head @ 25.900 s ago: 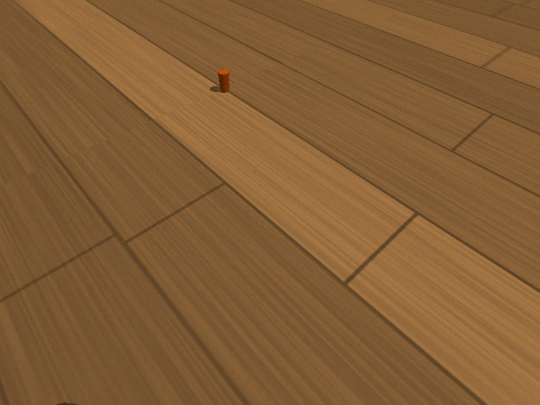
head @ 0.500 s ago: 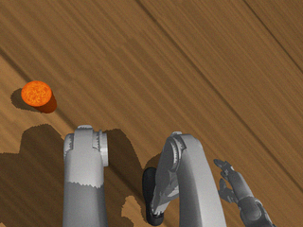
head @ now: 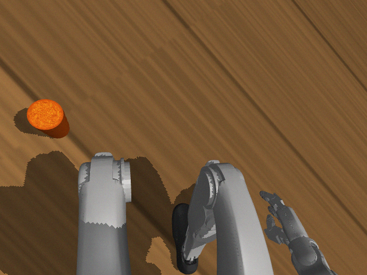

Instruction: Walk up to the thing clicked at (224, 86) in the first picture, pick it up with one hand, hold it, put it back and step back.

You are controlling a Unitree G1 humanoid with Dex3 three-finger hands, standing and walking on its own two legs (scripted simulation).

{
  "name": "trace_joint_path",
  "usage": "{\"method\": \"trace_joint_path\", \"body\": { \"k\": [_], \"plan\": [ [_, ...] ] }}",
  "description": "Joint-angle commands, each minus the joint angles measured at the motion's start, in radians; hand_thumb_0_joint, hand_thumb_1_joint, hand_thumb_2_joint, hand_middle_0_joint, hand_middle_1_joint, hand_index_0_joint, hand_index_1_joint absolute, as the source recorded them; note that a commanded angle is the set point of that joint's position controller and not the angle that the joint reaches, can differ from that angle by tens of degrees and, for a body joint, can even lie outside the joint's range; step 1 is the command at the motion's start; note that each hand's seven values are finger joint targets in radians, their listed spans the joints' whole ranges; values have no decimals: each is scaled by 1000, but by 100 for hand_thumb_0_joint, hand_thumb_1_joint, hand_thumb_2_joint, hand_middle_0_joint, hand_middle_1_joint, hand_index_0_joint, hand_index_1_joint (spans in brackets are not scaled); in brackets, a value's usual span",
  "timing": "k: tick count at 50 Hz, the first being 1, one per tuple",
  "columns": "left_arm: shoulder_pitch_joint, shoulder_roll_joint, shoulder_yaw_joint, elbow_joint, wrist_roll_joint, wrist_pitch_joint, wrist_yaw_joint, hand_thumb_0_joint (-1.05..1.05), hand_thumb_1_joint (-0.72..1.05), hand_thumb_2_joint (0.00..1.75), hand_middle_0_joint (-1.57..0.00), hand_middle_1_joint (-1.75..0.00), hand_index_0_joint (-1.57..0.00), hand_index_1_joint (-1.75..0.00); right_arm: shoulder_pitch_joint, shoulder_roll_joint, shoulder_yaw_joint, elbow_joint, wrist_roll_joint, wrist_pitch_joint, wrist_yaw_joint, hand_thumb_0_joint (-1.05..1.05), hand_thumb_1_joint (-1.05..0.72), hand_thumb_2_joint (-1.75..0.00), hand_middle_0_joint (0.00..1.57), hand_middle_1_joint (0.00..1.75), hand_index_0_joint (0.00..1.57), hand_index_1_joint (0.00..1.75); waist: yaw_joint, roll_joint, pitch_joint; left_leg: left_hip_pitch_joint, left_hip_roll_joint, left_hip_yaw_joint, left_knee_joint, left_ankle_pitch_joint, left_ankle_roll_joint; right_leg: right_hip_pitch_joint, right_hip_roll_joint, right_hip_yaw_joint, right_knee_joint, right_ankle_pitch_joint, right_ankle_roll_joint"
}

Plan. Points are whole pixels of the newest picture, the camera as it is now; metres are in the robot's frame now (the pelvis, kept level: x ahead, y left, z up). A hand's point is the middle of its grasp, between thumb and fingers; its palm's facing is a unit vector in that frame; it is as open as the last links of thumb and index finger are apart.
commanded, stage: go down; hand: left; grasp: from the side
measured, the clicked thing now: (52, 122) +0.41 +0.33 -0.28
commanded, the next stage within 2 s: approach in 1.36 s
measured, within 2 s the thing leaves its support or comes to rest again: neither
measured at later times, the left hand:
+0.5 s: hand out of the picture +0.29 +0.51 -0.02, palm faces +0.49 -0.87 +0.00, open 16.6 cm
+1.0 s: hand out of the picture +0.29 +0.51 -0.01, palm faces +0.48 -0.88 -0.02, open 16.5 cm
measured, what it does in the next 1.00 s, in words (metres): stands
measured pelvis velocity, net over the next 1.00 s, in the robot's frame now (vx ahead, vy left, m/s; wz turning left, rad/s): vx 0.00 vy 0.00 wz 0.00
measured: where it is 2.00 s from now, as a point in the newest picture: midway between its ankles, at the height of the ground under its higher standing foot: (150, 249)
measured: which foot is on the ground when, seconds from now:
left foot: down 0.00-1.00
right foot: down 0.00-1.00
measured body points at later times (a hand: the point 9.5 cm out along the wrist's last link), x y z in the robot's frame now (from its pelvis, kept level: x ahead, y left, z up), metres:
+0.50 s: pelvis +0.00 +0.00 -0.01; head +0.21 +0.14 +0.37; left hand +0.26 +0.56 -0.01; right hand +0.22 -0.25 -0.08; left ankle +0.09 +0.12 -0.32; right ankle +0.10 -0.10 -0.32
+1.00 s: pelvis +0.00 +0.00 +0.00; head +0.21 +0.14 +0.37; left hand +0.26 +0.55 -0.01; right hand +0.23 -0.25 -0.08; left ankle +0.09 +0.12 -0.32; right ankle +0.10 -0.10 -0.32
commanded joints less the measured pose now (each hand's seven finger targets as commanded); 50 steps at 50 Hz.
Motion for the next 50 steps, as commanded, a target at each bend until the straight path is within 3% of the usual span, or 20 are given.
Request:
{"method": "trace_joint_path", "body": {
  "k": [1,3,6,10,17,19,22,25,27,32,33,35,39,40,42,45,46,50],
  "plan": [
    [-52,407,57,-152,-47,-45,-5,0,-29,12,-2,-1,0,-3,100,-279,-98,-43,13,-17,-21,0,-93,-91,20,30,20,30,60,397,-610,565,13,-31,-337,126,-44,150,33,22,-183,119,-20],
    [-67,396,52,-143,-54,-48,-6,0,-28,13,-1,-1,0,-3,95,-278,-98,-42,15,-21,-21,0,-93,-91,20,30,20,30,52,383,-587,543,14,-30,-328,115,-42,140,34,23,-181,116,-20],
    [-118,450,71,-184,-52,-64,-5,0,-30,12,-2,-1,0,-3,95,-278,-96,-48,12,-26,-23,0,-93,-91,20,30,20,30,50,381,-615,540,12,-19,-310,109,-38,165,37,30,-191,115,-17],
    [-148,455,51,-185,-23,-70,-3,0,-28,13,-2,-1,0,-3,101,-281,-96,-36,4,-24,-24,0,-93,-91,20,30,20,30,40,423,-620,577,17,-28,-325,108,-43,146,35,26,-179,116,-20],
    [-124,480,73,-163,-24,-63,-8,0,-30,12,-2,-1,0,-3,100,-288,-89,-32,-1,-18,-23,0,-93,-91,20,30,20,30,59,448,-633,595,17,-30,-322,145,-48,146,33,23,-166,132,-20],
    [-84,459,68,-104,-31,-53,-10,0,-31,12,-2,-1,0,-3,104,-287,-88,-24,0,-15,-19,0,-93,-91,20,30,20,30,60,402,-609,559,15,-26,-314,129,-43,146,37,23,-174,115,-19],
    [-108,502,92,-176,-29,-58,-1,0,-32,12,-2,-2,0,-3,91,-278,-80,-47,1,-16,-18,0,-93,-91,20,30,20,30,77,426,-642,570,15,-22,-318,136,-43,177,36,24,-177,127,-18],
    [-84,466,67,-140,-19,-50,5,0,-30,13,-2,-2,0,-3,83,-275,-85,-50,4,-18,-17,0,-93,-91,20,30,20,30,57,405,-605,525,13,-20,-321,85,-38,166,38,23,-179,103,-17],
    [-107,491,78,-185,-22,-54,7,0,-31,12,-2,-1,0,-3,93,-279,-88,-48,5,-16,-19,0,-93,-91,20,30,20,30,65,424,-620,543,15,-23,-327,91,-41,166,37,24,-179,105,-18],
    [-79,404,28,-133,-29,-46,3,0,-28,12,-2,-2,0,-3,113,-281,-97,-32,8,-19,-17,0,-93,-91,20,30,20,30,40,392,-593,550,16,-35,-322,93,-41,134,37,18,-179,104,-18],
    [-116,445,47,-188,-27,-53,6,0,-29,13,-2,-2,0,-4,101,-287,-99,-46,9,-20,-18,0,-92,-91,20,30,20,30,46,418,-595,547,17,-36,-330,73,-43,130,35,18,-173,97,-19],
    [-116,469,54,-184,-16,-55,12,0,-28,12,-2,-2,0,-3,98,-280,-92,-47,8,-20,-19,0,-92,-91,20,30,20,30,57,439,-603,566,22,-41,-342,73,-46,132,34,19,-167,101,-19],
    [-117,440,47,-216,-18,-56,14,0,-26,12,-1,-1,0,-3,105,-287,-105,-43,10,-19,-21,0,-93,-91,20,30,20,30,50,453,-615,603,20,-48,-358,64,-49,114,31,19,-171,98,-17],
    [-110,414,24,-198,-19,-54,11,0,-25,12,-2,-1,0,-3,115,-286,-109,-29,10,-18,-19,0,-92,-91,20,30,20,30,48,444,-607,594,20,-47,-360,58,-50,103,31,22,-173,89,-19],
    [-93,443,57,-225,-30,-59,8,0,-29,12,-2,-2,0,-3,101,-287,-110,-40,13,-21,-19,0,-92,-91,20,30,20,30,65,456,-626,604,16,-41,-351,92,-49,101,31,24,-168,104,-21],
    [-75,430,59,-197,-33,-56,5,0,-27,13,-1,-3,0,-4,101,-284,-101,-43,15,-17,-20,0,-93,-91,20,30,20,30,62,438,-618,609,17,-47,-348,136,-51,106,29,18,-162,127,-23],
    [-73,399,38,-175,-34,-53,0,0,-29,13,-1,-3,0,-4,103,-282,-106,-36,14,-17,-20,0,-92,-91,20,30,20,30,54,425,-608,594,17,-47,-346,118,-49,103,30,20,-164,117,-22],
    [-93,437,65,-206,-45,-55,2,0,-28,13,-1,-3,0,-4,97,-277,-102,-49,15,-16,-20,0,-92,-91,20,30,20,30,65,415,-621,563,11,-25,-334,111,-42,150,32,29,-183,115,-20]
  ]
}}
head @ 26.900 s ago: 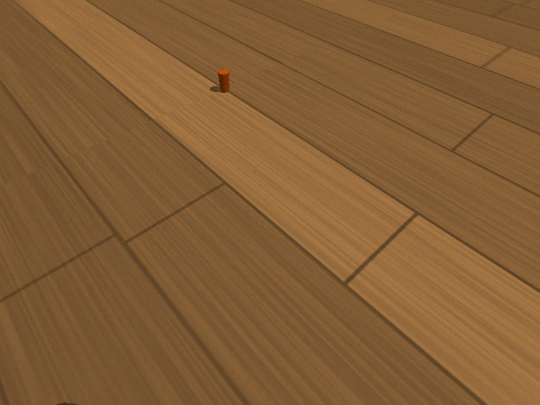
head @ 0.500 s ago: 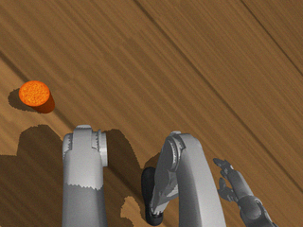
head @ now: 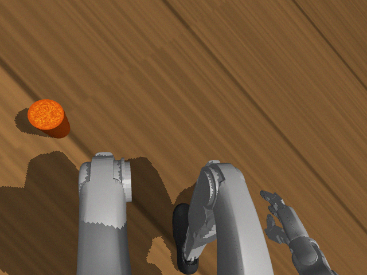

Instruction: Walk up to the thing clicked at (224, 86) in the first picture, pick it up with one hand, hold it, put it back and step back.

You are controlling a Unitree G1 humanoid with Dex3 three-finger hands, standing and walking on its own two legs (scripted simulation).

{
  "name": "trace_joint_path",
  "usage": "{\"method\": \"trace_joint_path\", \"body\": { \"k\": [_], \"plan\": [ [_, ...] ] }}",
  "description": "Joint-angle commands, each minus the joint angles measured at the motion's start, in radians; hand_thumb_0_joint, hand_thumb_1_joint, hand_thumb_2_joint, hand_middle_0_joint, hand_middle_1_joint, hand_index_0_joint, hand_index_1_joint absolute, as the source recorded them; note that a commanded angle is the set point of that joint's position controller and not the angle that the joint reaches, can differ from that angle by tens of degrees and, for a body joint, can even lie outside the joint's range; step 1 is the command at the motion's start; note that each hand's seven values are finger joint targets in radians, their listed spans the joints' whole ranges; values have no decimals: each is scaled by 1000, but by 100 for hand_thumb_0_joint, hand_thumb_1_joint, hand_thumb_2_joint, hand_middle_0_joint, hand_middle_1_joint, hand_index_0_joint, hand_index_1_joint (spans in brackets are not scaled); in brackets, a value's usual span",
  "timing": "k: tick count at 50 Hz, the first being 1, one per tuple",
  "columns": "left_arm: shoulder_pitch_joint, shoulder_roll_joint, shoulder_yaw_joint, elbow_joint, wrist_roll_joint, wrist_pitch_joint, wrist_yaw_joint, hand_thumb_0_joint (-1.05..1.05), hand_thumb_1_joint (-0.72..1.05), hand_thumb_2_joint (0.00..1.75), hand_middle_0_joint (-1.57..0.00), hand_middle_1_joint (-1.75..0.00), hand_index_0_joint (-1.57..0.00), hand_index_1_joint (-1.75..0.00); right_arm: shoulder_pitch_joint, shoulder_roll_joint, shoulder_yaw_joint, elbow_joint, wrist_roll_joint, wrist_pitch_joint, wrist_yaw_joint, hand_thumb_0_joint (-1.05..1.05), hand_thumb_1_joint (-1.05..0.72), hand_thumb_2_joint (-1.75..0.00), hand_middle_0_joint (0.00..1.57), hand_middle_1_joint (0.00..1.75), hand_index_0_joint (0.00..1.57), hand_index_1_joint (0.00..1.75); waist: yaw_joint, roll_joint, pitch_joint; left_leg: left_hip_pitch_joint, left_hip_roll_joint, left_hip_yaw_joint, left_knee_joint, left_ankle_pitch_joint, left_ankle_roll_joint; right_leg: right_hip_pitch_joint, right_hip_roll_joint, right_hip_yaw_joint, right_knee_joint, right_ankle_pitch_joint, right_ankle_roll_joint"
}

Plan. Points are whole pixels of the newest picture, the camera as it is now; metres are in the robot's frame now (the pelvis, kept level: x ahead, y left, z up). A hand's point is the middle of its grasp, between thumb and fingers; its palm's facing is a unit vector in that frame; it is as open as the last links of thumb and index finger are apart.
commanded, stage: go down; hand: left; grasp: from the side
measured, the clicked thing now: (53, 122) +0.41 +0.33 -0.28
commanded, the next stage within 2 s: approach in 0.36 s
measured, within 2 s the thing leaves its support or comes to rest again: neither
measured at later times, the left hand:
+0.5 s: hand out of the picture +0.29 +0.51 -0.01, palm faces +0.48 -0.88 -0.02, open 16.4 cm
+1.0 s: hand out of the picture +0.35 +0.44 -0.18, palm faces +0.44 -0.90 +0.04, open 17.5 cm
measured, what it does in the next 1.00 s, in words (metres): stands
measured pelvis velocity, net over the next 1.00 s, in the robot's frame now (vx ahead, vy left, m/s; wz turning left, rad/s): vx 0.00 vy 0.00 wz -0.06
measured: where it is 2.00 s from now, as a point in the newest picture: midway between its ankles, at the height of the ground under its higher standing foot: (151, 249)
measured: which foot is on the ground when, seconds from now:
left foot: down 0.00-1.00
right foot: down 0.00-1.00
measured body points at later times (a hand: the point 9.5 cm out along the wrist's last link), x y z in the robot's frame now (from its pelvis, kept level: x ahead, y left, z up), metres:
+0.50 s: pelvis +0.00 +0.00 +0.00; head +0.22 +0.14 +0.37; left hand +0.26 +0.56 -0.01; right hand +0.22 -0.24 -0.08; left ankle +0.09 +0.12 -0.32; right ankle +0.10 -0.10 -0.32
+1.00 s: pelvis +0.00 +0.00 -0.04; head +0.24 +0.17 +0.29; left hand +0.32 +0.48 -0.18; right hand +0.22 -0.24 -0.10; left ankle +0.09 +0.12 -0.32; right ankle +0.10 -0.10 -0.32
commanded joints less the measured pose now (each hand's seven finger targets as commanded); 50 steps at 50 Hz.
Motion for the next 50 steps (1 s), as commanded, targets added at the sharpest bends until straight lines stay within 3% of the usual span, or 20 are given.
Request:
{"method": "trace_joint_path", "body": {
  "k": [1,5,6,8,9,10,12,17,23,24,25,27,29,30,31,32,37,43,45,50],
  "plan": [
    [-68,453,90,-172,-37,-52,4,0,-27,14,-1,-3,0,-4,90,-271,-94,-47,13,-17,-21,0,-92,-91,20,30,20,30,69,406,-620,557,11,-27,-339,113,-42,161,30,23,-184,114,-20],
    [-96,439,69,-161,-35,-55,4,0,-28,14,-1,-2,0,-4,93,-268,-92,-42,9,-16,-21,0,-92,-91,20,30,20,30,50,373,-618,528,9,-12,-308,129,-36,183,35,31,-197,124,-18],
    [-104,420,45,-139,-33,-53,0,0,-27,14,-1,-3,0,-5,106,-267,-95,-23,8,-15,-20,0,-92,-91,20,30,20,30,39,370,-601,512,8,-10,-308,111,-34,184,35,33,-201,112,-18],
    [-130,477,76,-188,-22,-65,3,0,-28,13,-2,-2,0,-4,88,-271,-93,-38,4,-18,-22,0,-92,-91,20,30,20,30,54,396,-626,535,11,-9,-305,117,-36,181,35,35,-194,122,-18],
    [-130,477,64,-167,-18,-63,3,0,-28,14,-1,-3,0,-4,102,-273,-97,-20,1,-17,-21,0,-92,-91,20,30,20,30,50,397,-623,526,10,-4,-304,107,-35,192,35,40,-199,109,-17],
    [-140,496,87,-193,-22,-69,4,0,-27,12,-1,-2,0,-3,97,-270,-89,-37,1,-19,-21,0,-92,-91,20,30,20,30,54,399,-646,537,10,-4,-298,132,-36,212,35,36,-196,131,-16],
    [-138,507,88,-197,-20,-72,2,0,-30,13,-2,-3,0,-4,102,-274,-96,-28,1,-17,-19,0,-92,-91,20,30,20,30,61,409,-650,541,9,-5,-311,114,-34,199,35,39,-197,111,-18],
    [-88,456,69,-129,-27,-51,-14,0,-26,13,-1,-2,0,-3,96,-272,-88,-36,7,-17,-21,0,-92,-91,20,30,20,30,51,397,-627,542,8,-14,-319,119,-36,179,35,28,-198,117,-19],
    [-98,467,75,-178,-26,-39,-1,0,-25,13,-1,-3,0,-4,95,-277,-91,-42,14,-16,-20,0,-91,-90,20,30,20,30,64,437,-622,590,18,-37,-341,128,-46,130,33,17,-175,122,-23],
    [-98,468,75,-200,-22,-40,6,0,-33,6,0,0,0,0,107,-276,-93,-40,12,-15,-20,0,-87,-90,20,30,20,30,64,452,-645,620,19,-46,-346,146,-49,128,33,14,-172,132,-23],
    [-103,459,70,-217,-21,-42,11,0,-41,6,-1,0,0,0,105,-277,-97,-41,13,-16,-18,0,-88,-90,20,30,20,30,66,466,-647,636,21,-51,-353,151,-51,116,31,15,-168,131,-24],
    [-79,388,35,-165,-13,-37,21,0,-54,6,-1,0,0,-1,104,-273,-100,-38,12,-17,-19,0,-88,-90,20,30,20,30,39,445,-611,628,23,-64,-355,123,-52,78,30,7,-163,117,-23],
    [-103,336,17,-135,-28,-46,27,0,-56,6,-2,0,0,-2,112,-269,-97,-34,9,-19,-18,0,-89,-90,20,30,20,30,11,382,-583,576,18,-58,-325,117,-45,95,32,9,-175,121,-20],
    [-119,320,7,-114,-35,-56,27,0,-54,7,-1,0,0,-2,103,-266,-95,-34,10,-20,-17,0,-88,-90,20,30,20,30,2,363,-556,537,16,-54,-315,90,-42,84,32,10,-174,106,-19],
    [-142,254,-37,-93,-47,-69,22,0,-55,7,-2,0,0,-2,104,-265,-91,-33,5,-22,-13,0,-88,-90,20,30,20,30,-21,336,-531,517,18,-55,-298,87,-42,91,35,4,-174,107,-17],
    [-136,245,-40,-52,-52,-80,24,0,-52,6,-2,0,0,-1,105,-263,-84,-30,1,-26,-10,0,-88,-90,20,30,20,30,-23,301,-511,482,15,-53,-283,85,-41,103,37,0,-173,105,-15],
    [-187,270,-77,21,-15,-159,40,0,-54,7,-2,-1,-1,-2,62,-273,-62,-40,-30,-17,1,0,-88,-90,20,30,20,30,-26,312,-486,451,22,-49,-247,13,-46,90,40,-3,-144,64,-16],
    [-208,405,-23,68,15,-293,93,0,-56,8,-3,-4,-3,-5,10,-278,10,-56,-85,13,21,0,-89,-90,20,30,20,30,-16,342,-520,448,26,-33,-162,94,-44,181,56,-10,-114,103,-13],
    [-195,423,-26,92,23,-338,106,0,-56,10,-3,-6,-3,-6,-14,-289,33,-57,-104,27,23,0,-88,-89,20,30,20,30,-26,360,-520,456,31,-38,-142,115,-45,198,59,-17,-100,121,-11],
    [-160,400,-52,144,21,-418,123,0,-56,9,-4,-7,-4,-7,-57,-319,84,-54,-145,52,29,0,-90,-90,20,30,20,30,-56,443,-514,559,49,-72,-104,225,-62,180,65,-50,-58,187,-14]
  ]
}}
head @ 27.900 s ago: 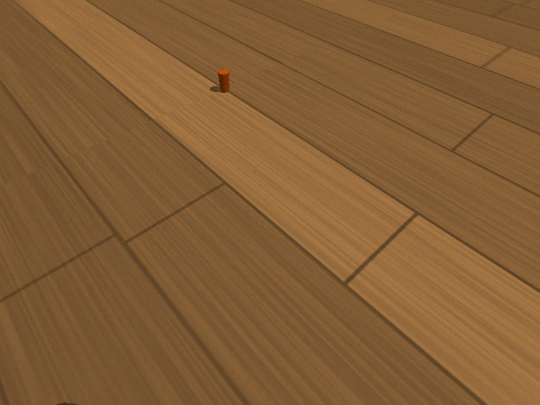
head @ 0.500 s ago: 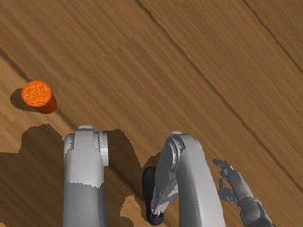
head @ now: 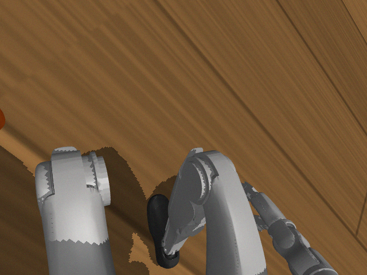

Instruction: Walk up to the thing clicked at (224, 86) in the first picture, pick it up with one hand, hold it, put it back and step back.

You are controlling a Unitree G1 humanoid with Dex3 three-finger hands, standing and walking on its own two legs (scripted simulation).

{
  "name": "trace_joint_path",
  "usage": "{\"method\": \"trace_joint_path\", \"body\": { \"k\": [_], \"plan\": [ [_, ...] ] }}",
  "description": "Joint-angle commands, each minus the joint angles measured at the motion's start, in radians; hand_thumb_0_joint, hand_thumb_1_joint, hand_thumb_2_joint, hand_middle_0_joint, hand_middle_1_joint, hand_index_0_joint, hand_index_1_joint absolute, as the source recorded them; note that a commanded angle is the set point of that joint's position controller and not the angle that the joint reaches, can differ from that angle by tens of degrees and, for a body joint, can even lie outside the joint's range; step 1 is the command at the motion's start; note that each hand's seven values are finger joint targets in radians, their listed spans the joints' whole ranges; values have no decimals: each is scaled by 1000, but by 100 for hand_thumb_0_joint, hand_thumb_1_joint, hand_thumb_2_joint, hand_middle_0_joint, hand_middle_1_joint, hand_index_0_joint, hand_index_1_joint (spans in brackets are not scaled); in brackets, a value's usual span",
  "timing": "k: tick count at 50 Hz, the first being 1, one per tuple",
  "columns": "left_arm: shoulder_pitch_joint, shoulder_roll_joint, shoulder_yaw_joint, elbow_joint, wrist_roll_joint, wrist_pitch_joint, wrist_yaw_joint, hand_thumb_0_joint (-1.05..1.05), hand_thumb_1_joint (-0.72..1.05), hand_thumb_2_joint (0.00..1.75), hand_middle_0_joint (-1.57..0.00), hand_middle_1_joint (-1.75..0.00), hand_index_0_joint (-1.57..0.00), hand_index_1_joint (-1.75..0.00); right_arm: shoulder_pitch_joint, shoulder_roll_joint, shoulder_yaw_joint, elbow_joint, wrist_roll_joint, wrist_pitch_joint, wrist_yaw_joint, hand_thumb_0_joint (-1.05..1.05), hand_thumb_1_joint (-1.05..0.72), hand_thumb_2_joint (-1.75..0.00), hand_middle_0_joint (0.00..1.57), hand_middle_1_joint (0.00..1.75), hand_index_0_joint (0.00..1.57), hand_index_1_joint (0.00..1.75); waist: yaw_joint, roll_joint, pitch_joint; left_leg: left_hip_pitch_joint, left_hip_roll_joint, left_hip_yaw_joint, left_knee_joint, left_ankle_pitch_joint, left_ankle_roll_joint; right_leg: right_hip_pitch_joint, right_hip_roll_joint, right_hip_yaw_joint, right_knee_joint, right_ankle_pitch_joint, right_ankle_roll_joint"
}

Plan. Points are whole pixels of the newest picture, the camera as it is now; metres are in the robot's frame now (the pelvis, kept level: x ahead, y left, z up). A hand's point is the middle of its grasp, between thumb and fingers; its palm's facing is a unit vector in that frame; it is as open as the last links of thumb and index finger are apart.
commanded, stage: approach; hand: left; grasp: from the side
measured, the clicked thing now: out of the picture +0.38 +0.36 -0.24
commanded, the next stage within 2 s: close in in 0.02 s
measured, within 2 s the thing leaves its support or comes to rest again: neither
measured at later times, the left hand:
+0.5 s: hand out of the picture +0.35 +0.38 -0.21, palm faces +0.50 -0.86 +0.02, open 17.5 cm
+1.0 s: hand out of the picture +0.37 +0.36 -0.22, palm faces +0.52 -0.85 -0.01, open 17.2 cm
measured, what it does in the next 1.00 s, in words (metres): stands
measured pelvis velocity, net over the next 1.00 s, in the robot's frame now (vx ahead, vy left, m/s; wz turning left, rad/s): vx -0.01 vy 0.01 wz -0.07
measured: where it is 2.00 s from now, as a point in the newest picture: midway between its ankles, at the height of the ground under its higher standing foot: (126, 249)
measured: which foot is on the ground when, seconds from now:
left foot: down 0.00-1.00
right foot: down 0.00-1.00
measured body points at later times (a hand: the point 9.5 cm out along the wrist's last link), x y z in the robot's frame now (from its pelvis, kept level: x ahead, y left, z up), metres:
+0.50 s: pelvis -0.02 +0.01 -0.03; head +0.19 +0.22 +0.31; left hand +0.32 +0.43 -0.20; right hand +0.20 -0.21 -0.05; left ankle +0.08 +0.12 -0.27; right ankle +0.10 -0.09 -0.27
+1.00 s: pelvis -0.01 +0.01 -0.03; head +0.21 +0.20 +0.30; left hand +0.33 +0.40 -0.21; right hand +0.17 -0.23 -0.06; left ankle +0.08 +0.12 -0.27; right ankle +0.10 -0.09 -0.27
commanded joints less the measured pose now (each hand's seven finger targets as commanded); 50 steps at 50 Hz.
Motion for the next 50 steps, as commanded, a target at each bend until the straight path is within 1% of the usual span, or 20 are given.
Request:
{"method": "trace_joint_path", "body": {
  "k": [1,6,9,11,12,16,18,21,23,27,30,33,35,41,44,45,46,47,48,50],
  "plan": [
    [-52,378,28,-103,-34,-130,19,0,-57,8,-4,-7,-4,-7,55,-338,-59,-29,-27,16,-15,0,-90,-90,20,30,20,30,23,572,-656,617,39,1,-268,289,-50,201,45,15,-181,199,-5],
    [-35,274,-44,-79,-40,-187,53,0,-61,7,-5,-10,-6,-9,7,-354,-16,-43,-62,37,-6,0,-91,-90,20,30,20,30,-31,604,-593,655,54,-45,-253,336,-68,178,48,-33,-152,213,-3],
    [-9,264,-45,-78,-37,-221,104,0,-61,4,-5,-11,-8,-9,-10,-361,2,-47,-79,52,3,0,-91,-90,20,30,20,30,-34,597,-577,647,57,-51,-224,367,-69,210,50,-45,-139,254,3],
    [-49,237,-59,-108,-32,-251,150,0,-61,4,-5,-10,-8,-8,-13,-364,19,-55,-93,60,12,0,-91,-90,20,30,20,30,-59,606,-570,655,60,-67,-221,389,-76,232,52,-64,-131,278,7],
    [-39,267,-36,-126,-30,-268,181,0,-61,5,-6,-11,-8,-9,-27,-363,24,-58,-97,66,17,0,-91,-90,20,30,20,30,-45,616,-564,640,60,-67,-219,361,-73,236,53,-62,-128,266,7],
    [-87,227,-64,-159,11,-306,290,0,-61,8,-5,-12,-8,-10,-29,-365,29,-60,-107,83,38,0,-90,-89,20,30,20,30,-73,628,-502,593,57,-73,-227,260,-73,230,53,-74,-128,238,14],
    [-68,214,-87,-140,44,-307,338,0,-61,9,-5,-12,-8,-10,-29,-360,33,-63,-114,93,47,0,-90,-89,20,30,20,30,-75,631,-468,561,57,-73,-229,211,-72,220,56,-76,-130,219,16],
    [-89,185,-144,-136,94,-308,387,0,-58,8,-4,-11,-8,-9,-26,-356,29,-61,-120,109,57,0,-90,-89,20,30,20,30,-113,623,-396,490,56,-75,-236,110,-71,194,53,-87,-129,188,19],
    [-80,137,-189,-115,107,-304,410,0,-58,8,-4,-11,-7,-8,-34,-351,29,-76,-117,113,68,0,-90,-89,20,30,20,30,-122,589,-345,430,55,-78,-241,32,-65,182,57,-92,-135,153,22],
    [-64,56,-248,-86,83,-307,435,0,-58,6,-4,-9,-8,-6,-56,-355,27,-114,-115,109,88,0,-90,-89,20,30,20,30,-143,478,-332,376,47,-88,-223,-13,-48,189,62,-98,-148,127,29],
    [-60,30,-251,-68,61,-317,452,0,-59,5,-5,-9,-8,-6,-65,-365,24,-129,-108,105,98,0,-90,-89,20,30,20,30,-139,442,-331,385,46,-114,-237,-31,-47,171,64,-112,-136,118,30],
    [-57,52,-235,-62,56,-338,478,0,-60,6,-4,-9,-8,-6,-62,-368,31,-136,-104,110,107,0,-90,-89,20,30,20,30,-132,470,-332,396,47,-134,-254,-34,-52,166,64,-120,-114,119,27],
    [-41,83,-208,-78,63,-349,498,0,-56,9,-4,-9,-8,-6,-59,-364,39,-140,-108,115,111,0,-89,-89,20,30,20,30,-108,499,-355,419,51,-132,-252,5,-58,186,64,-110,-105,144,24],
    [-59,156,-177,-192,101,-382,532,0,-52,12,-3,-8,-6,-6,-43,-358,45,-128,-121,130,112,0,-90,-89,20,30,20,30,-116,626,-384,470,57,-103,-230,115,-72,234,65,-89,-97,224,20],
    [-56,82,-217,-167,94,-376,526,0,-42,15,-3,-5,-4,-4,-39,-361,37,-113,-123,134,114,0,-88,-90,20,30,20,30,-146,605,-366,449,56,-95,-211,114,-67,234,66,-85,-108,237,22],
    [-65,78,-210,-157,84,-372,528,0,-41,15,-4,-5,-4,-4,-39,-365,37,-116,-122,132,114,0,-88,-90,20,30,20,30,-154,573,-370,438,55,-97,-201,112,-63,244,67,-88,-115,241,25],
    [-50,74,-208,-138,76,-368,529,0,-43,14,-4,-5,-5,-5,-39,-364,40,-117,-121,132,116,0,-89,-90,20,30,20,30,-145,547,-376,421,53,-92,-194,111,-59,259,67,-86,-123,242,26],
    [-43,34,-239,-115,67,-364,524,0,-44,15,-4,-5,-5,-5,-33,-359,41,-102,-120,134,118,0,-89,-90,20,30,20,30,-150,521,-367,409,51,-92,-188,90,-54,255,68,-85,-132,222,27],
    [-44,48,-215,-124,57,-365,525,0,-47,16,-4,-6,-5,-6,-33,-368,38,-117,-118,133,118,0,-89,-90,20,30,20,30,-148,501,-391,414,51,-98,-184,104,-53,263,72,-91,-131,235,28],
    [-54,21,-244,-100,54,-365,516,0,-44,15,-4,-6,-5,-5,-32,-369,41,-112,-118,133,118,0,-89,-90,20,30,20,30,-160,485,-397,426,52,-109,-185,104,-53,256,70,-99,-128,232,29]
  ]
}}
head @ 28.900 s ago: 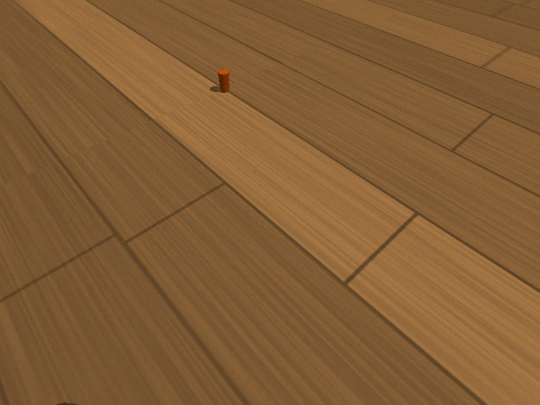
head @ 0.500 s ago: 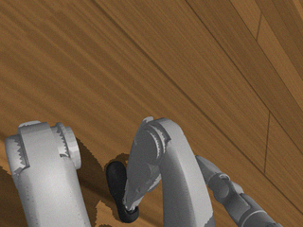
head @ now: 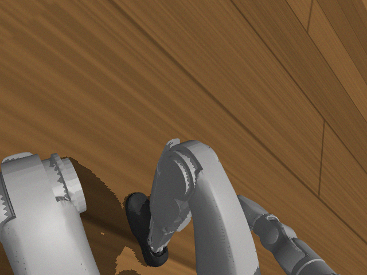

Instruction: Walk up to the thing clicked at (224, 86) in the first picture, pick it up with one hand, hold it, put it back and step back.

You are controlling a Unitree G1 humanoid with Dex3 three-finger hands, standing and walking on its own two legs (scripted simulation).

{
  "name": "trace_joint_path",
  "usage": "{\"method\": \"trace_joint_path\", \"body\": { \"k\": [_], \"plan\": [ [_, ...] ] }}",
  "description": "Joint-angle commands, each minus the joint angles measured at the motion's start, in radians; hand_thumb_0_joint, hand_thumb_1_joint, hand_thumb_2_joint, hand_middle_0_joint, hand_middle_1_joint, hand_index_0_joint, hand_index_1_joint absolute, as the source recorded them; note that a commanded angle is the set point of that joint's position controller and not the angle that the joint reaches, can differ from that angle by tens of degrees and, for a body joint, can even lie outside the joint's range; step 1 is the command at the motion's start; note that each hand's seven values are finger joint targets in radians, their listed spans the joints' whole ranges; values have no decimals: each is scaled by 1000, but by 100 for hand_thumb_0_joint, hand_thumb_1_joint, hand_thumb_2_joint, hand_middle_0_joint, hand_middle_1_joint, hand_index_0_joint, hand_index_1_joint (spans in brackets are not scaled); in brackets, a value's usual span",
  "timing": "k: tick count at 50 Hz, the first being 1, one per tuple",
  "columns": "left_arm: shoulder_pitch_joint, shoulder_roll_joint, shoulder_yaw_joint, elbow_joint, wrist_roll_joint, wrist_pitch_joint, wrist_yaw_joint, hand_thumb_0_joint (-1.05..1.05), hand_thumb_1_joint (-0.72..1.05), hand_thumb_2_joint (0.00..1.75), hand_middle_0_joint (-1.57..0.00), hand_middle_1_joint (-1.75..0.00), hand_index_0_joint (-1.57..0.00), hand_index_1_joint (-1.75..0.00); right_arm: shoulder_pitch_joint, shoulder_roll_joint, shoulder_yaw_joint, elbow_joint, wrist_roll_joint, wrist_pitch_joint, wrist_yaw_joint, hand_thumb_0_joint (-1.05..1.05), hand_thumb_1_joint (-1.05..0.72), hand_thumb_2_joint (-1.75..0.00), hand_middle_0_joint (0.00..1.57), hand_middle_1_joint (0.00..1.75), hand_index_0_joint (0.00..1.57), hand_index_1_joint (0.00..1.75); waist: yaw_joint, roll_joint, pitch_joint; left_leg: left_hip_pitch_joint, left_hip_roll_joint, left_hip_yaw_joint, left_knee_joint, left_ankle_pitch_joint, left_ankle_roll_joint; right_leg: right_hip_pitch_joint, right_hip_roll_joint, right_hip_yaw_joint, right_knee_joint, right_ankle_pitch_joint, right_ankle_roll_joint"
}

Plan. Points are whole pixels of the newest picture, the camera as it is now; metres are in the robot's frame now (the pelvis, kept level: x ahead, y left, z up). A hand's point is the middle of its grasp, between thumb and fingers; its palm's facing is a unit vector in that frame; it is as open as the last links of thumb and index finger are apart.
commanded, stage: rest palm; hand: left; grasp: from the side
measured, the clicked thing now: out of the picture +0.37 +0.38 -0.21
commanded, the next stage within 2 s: close in 0.22 s
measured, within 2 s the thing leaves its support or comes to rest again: leaves its support in 1.22 s
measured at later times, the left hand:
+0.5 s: hand out of the picture +0.36 +0.38 -0.18, palm faces +0.60 -0.80 +0.01, open 15.9 cm
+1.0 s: hand out of the picture +0.37 +0.38 -0.17, palm faces +0.60 -0.80 +0.01, open 10.0 cm
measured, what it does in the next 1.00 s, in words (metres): stands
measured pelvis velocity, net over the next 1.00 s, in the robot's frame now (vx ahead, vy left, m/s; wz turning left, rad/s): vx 0.00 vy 0.00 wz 0.00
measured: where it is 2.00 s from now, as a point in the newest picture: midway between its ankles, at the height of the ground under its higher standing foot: (110, 258)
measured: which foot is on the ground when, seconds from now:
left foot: down 0.00-1.00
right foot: down 0.00-1.00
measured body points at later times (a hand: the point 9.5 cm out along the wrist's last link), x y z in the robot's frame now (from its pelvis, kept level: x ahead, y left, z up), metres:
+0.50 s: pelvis +0.00 +0.00 +0.00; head +0.21 +0.21 +0.33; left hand +0.32 +0.42 -0.18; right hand +0.21 -0.22 -0.03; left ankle +0.09 +0.12 -0.24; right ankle +0.12 -0.09 -0.24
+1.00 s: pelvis +0.00 +0.00 +0.00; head +0.21 +0.20 +0.34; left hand +0.33 +0.42 -0.17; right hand +0.21 -0.22 -0.03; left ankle +0.09 +0.12 -0.24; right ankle +0.12 -0.09 -0.24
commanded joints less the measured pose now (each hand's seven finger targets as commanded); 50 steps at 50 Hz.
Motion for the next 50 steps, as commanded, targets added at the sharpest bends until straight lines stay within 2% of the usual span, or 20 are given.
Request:
{"method": "trace_joint_path", "body": {
  "k": [1,4,8,9,11,15,16,19,20,25,28,32,36,39,40,42,43,47,48,50],
  "plan": [
    [-128,161,-16,-98,-22,-62,-12,0,-43,16,-4,-6,-5,-6,17,-353,-120,-19,6,5,-19,0,-89,-90,20,30,20,30,-104,535,-557,399,52,16,-330,115,-68,200,30,-8,-181,191,-15],
    [-128,178,-20,-64,-18,-65,-12,0,-42,18,-4,-7,-5,-6,15,-350,-114,-9,8,9,-20,0,-88,-90,20,30,20,30,-101,527,-539,381,50,17,-327,104,-66,192,31,-7,-181,174,-17],
    [-134,241,29,-90,-22,-76,5,0,-41,20,-4,-8,-5,-7,2,-346,-105,-24,4,11,-19,0,-88,-90,20,30,20,30,-75,551,-550,367,47,37,-315,96,-64,216,36,4,-192,166,-20],
    [-161,234,24,-118,-20,-82,5,0,-41,20,-4,-8,-5,-7,2,-343,-106,-26,2,12,-20,0,-89,-90,20,30,20,30,-83,556,-555,373,49,37,-312,107,-66,222,36,2,-193,178,-19],
    [-135,265,42,-123,-3,-82,14,0,-40,21,-4,-8,-5,-8,5,-343,-109,-18,-1,15,-21,0,-88,-90,20,30,20,30,-71,589,-551,379,49,45,-318,107,-67,222,34,10,-191,173,-21],
    [-110,235,27,-134,9,-66,2,0,-45,21,-4,-9,-5,-9,0,-340,-119,-22,1,19,-23,0,-89,-90,20,30,20,30,-74,601,-542,384,53,45,-327,124,-71,198,33,10,-183,185,-24],
    [-119,220,21,-129,4,-63,-3,0,-45,20,-5,-9,-6,-9,3,-342,-119,-21,3,20,-23,0,-89,-90,20,30,20,30,-87,599,-534,382,54,38,-331,115,-71,194,33,4,-181,181,-24],
    [-127,176,0,-148,-13,-55,-14,0,-35,28,-22,-23,-23,-22,15,-348,-127,-18,5,20,-22,0,-89,-90,20,30,20,30,-95,587,-551,412,55,21,-340,116,-74,179,32,-6,-176,179,-22],
    [-146,190,10,-165,-21,-55,-17,0,-35,30,-25,-27,-27,-26,16,-349,-126,-18,9,18,-23,0,-89,-90,20,30,20,30,-97,588,-565,414,56,15,-341,121,-74,186,32,-7,-173,189,-21],
    [-176,187,-27,-153,-16,-43,-23,0,-24,39,-36,-37,-38,-36,22,-342,-126,-8,16,16,-25,0,-88,-89,20,30,20,30,-104,588,-551,404,55,18,-341,108,-72,167,29,1,-174,180,-23],
    [-190,204,-20,-160,-6,-37,-20,0,-16,45,-40,-42,-42,-41,27,-340,-125,-15,16,23,-26,0,-88,-89,20,30,20,30,-98,588,-544,392,55,19,-347,98,-72,171,29,2,-177,169,-25],
    [-164,234,15,-162,9,-29,-2,0,-9,52,-48,-49,-50,-48,30,-337,-125,-22,12,31,-24,0,-87,-89,20,30,20,30,-73,608,-556,414,57,21,-354,122,-76,171,29,6,-172,173,-27],
    [-158,236,28,-157,14,-19,7,0,-3,63,-59,-61,-61,-60,22,-342,-131,-28,15,35,-24,0,-87,-89,20,30,20,30,-74,617,-536,412,59,20,-366,110,-77,159,26,3,-171,165,-27],
    [-170,220,14,-182,13,-12,2,0,6,71,-67,-69,-69,-68,25,-342,-137,-29,18,36,-24,0,-87,-89,20,30,20,30,-89,606,-542,408,60,23,-363,99,-74,159,26,3,-177,161,-25],
    [-165,236,28,-169,12,-6,4,0,7,73,-70,-73,-72,-72,33,-338,-132,-29,18,37,-24,0,-87,-89,20,30,20,30,-85,597,-553,394,57,27,-359,98,-71,177,30,5,-185,161,-25],
    [-177,194,-5,-175,10,-2,-1,0,12,77,-72,-76,-75,-75,31,-332,-135,-32,20,36,-23,0,-87,-89,20,30,20,30,-100,579,-551,382,55,30,-353,78,-66,176,31,6,-194,151,-23],
    [-195,222,18,-177,8,-1,5,0,14,77,-73,-77,-75,-75,36,-338,-137,-25,20,34,-25,0,-87,-89,20,30,20,30,-93,579,-546,374,56,33,-349,85,-65,183,30,9,-194,161,-23],
    [-197,230,24,-139,8,1,15,0,18,83,-80,-85,-83,-83,37,-339,-133,-23,22,34,-26,0,-86,-89,20,30,20,30,-95,554,-548,376,59,26,-347,84,-64,180,29,6,-191,156,-22],
    [-221,237,16,-149,11,-3,16,0,13,91,-85,-93,-86,-91,36,-340,-130,-24,21,35,-24,0,-89,-90,20,30,20,30,-102,559,-546,365,58,24,-348,67,-63,173,29,6,-191,144,-23],
    [-213,250,28,-166,14,-4,21,0,16,100,-89,-102,-91,-101,48,-333,-129,-18,19,36,-24,0,-88,-89,20,30,20,30,-93,572,-581,383,55,32,-342,101,-63,205,31,12,-195,169,-22]
  ]
}}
